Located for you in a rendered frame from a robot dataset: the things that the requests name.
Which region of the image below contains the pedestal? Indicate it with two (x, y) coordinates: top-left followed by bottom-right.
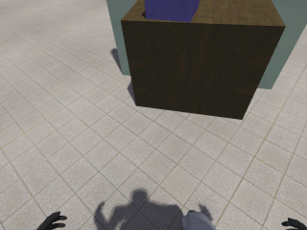
(120, 0), (286, 120)

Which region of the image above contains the right robot thigh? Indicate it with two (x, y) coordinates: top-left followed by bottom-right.
(181, 212), (217, 230)

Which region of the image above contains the left robot hand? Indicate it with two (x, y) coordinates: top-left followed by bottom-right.
(36, 211), (67, 230)

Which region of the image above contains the carton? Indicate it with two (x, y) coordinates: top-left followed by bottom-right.
(144, 0), (200, 23)

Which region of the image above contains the right robot hand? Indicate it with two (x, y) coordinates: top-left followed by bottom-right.
(281, 218), (307, 230)

